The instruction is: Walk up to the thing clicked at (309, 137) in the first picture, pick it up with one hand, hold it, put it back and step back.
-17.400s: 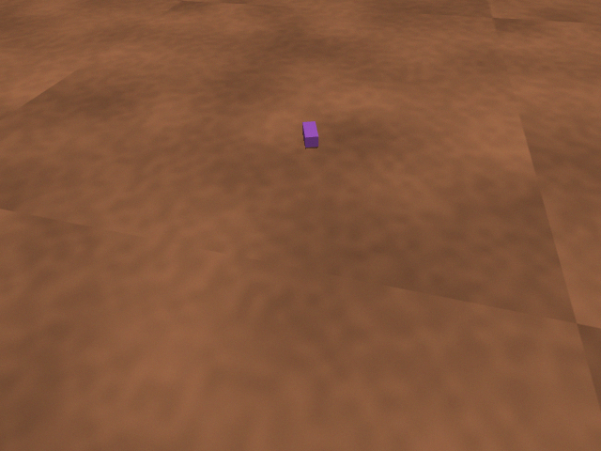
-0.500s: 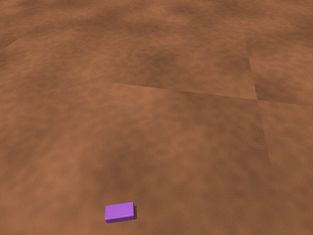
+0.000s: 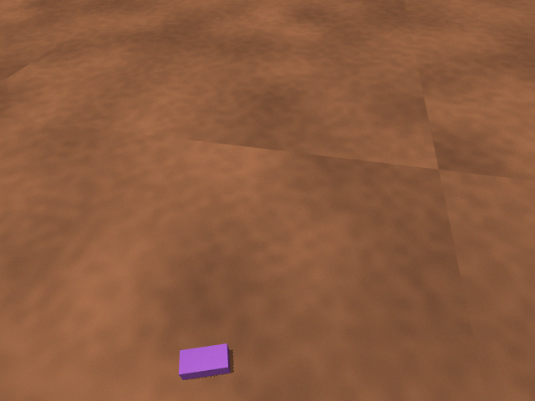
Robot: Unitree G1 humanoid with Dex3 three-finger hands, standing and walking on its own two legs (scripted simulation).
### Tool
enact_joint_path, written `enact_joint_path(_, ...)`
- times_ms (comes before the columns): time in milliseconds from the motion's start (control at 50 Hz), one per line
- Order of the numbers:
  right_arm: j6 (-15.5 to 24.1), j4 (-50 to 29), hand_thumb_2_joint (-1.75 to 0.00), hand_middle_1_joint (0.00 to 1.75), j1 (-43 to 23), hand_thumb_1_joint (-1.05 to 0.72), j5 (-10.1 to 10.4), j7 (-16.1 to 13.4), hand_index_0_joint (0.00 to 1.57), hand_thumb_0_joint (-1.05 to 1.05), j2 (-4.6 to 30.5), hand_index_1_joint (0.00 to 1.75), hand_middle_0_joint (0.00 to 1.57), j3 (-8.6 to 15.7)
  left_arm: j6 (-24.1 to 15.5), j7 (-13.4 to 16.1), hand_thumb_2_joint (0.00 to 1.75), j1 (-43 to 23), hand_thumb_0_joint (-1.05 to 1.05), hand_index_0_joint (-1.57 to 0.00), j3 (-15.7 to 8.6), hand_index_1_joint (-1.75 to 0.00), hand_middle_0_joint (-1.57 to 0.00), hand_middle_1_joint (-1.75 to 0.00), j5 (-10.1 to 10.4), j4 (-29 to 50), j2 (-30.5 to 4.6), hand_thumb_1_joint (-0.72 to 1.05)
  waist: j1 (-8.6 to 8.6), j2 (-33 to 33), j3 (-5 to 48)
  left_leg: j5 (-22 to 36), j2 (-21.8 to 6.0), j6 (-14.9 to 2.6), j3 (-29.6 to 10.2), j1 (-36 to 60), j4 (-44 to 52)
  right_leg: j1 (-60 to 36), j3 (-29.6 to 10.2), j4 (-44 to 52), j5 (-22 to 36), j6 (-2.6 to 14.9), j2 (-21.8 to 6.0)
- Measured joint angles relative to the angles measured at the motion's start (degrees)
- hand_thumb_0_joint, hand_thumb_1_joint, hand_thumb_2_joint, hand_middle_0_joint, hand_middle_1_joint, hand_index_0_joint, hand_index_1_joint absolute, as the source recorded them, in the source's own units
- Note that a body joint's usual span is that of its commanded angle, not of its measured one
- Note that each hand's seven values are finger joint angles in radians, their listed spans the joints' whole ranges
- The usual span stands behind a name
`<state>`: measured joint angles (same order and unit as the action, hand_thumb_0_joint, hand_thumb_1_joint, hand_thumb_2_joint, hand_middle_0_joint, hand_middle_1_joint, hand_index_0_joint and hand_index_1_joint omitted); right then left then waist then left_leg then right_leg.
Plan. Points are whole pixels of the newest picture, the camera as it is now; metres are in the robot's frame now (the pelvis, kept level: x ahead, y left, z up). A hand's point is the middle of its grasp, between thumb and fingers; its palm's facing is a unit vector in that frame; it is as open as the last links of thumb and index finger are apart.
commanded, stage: stand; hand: left
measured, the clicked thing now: (205, 361) +0.41 +0.26 -0.75
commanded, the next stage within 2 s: none
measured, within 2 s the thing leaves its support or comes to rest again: neither
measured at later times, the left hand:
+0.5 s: hand out of the picture +0.07 +0.26 -0.15, palm faces -0.02 -0.94 -0.35, open 7.3 cm
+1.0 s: hand out of the picture +0.06 +0.26 -0.16, palm faces -0.02 -0.94 -0.35, open 7.3 cm
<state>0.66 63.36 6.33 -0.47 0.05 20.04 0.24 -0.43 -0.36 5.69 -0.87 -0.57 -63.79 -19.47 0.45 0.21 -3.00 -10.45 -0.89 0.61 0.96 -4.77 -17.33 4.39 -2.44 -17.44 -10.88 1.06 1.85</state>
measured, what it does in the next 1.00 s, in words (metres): stands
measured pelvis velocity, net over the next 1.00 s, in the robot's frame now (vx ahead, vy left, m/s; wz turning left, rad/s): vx -0.01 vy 0.00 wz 0.02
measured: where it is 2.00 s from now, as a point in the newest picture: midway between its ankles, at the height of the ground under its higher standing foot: outside the picture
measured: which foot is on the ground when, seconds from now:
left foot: down 0.00-1.00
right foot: down 0.00-1.00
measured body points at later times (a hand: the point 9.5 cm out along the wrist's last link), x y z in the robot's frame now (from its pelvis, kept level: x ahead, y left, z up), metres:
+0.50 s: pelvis +0.00 +0.00 +0.00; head +0.00 +0.00 +0.45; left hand +0.07 +0.30 -0.13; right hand +0.07 -0.30 -0.13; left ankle -0.01 +0.12 -0.75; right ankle -0.01 -0.11 -0.75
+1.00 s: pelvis -0.01 +0.00 +0.00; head +0.00 +0.00 +0.45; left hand +0.06 +0.30 -0.13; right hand +0.06 -0.30 -0.14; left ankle -0.01 +0.12 -0.75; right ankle -0.01 -0.11 -0.75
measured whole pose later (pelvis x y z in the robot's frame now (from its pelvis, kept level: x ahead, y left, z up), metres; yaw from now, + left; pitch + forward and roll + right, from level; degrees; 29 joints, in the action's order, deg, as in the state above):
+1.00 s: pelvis -0.01 +0.00 +0.00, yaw +1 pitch -2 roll +0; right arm 0.3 64.8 7.3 -0.4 0.6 20.1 -0.3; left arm -0.9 0.0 7.6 0.5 -0.5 -64.1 -20.2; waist 0.4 -0.1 -3.0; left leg -9.7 -0.4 0.4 0.1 -5.4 -17.2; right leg 4.7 -1.6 -17.4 -10.5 0.8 1.3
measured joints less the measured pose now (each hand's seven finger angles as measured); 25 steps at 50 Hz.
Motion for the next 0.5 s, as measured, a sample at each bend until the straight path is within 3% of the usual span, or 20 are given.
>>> enact_joint_path(500, -0.2, 1.4, -0.90, 0.30, 0.1, -0.90, 0.1, 0.4, 0.21, 0.01, -0.1, 0.29, 0.20, -0.5, -0.5, 0.4, 0.90, 1.4, 0.00, -0.21, 1.3, -0.30, -0.21, -0.30, 0.1, -0.1, -0.7, 0.91, -0.19, -0.4, 0.2, 0.7, 0.5, -0.21, -0.4, 0.2, 0.6, 0.0, 0.4, -0.1, 0.1, -0.23, -0.5)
